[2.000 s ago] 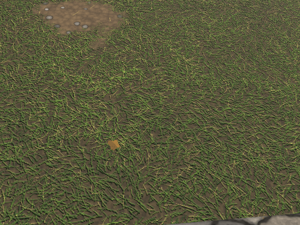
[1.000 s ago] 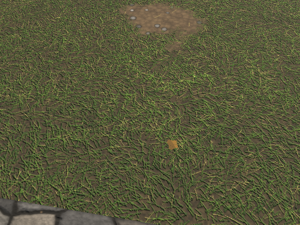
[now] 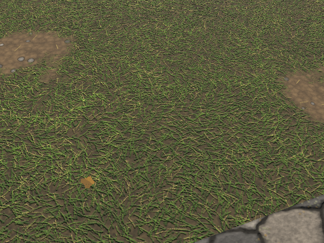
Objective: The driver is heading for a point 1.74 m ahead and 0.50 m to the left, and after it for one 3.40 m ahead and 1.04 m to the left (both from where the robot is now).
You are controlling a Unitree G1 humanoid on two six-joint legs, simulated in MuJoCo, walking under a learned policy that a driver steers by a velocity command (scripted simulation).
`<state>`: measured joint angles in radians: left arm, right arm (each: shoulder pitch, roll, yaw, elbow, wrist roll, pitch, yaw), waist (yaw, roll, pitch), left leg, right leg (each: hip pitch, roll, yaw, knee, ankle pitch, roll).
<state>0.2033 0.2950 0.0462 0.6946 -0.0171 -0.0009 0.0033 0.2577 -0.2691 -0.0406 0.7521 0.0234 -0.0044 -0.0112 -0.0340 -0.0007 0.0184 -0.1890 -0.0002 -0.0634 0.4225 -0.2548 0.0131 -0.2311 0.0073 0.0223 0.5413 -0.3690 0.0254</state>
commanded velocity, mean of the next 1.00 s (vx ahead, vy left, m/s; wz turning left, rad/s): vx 0.45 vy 0.00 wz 0.44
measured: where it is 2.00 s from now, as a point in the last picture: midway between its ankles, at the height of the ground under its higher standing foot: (86, 160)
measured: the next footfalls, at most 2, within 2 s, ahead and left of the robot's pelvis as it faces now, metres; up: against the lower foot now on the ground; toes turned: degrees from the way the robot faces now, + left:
right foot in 0.02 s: +0.02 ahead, -0.12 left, +0.00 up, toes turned +2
left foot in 0.48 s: +0.34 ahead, +0.16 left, +0.00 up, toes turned +16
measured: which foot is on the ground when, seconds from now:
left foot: down 0.00-0.04, up 0.06-0.46, down 0.48-0.98, up 1.00-1.00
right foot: up 0.00-0.00, down 0.02-0.48, up 0.50-0.94, down 0.96-1.00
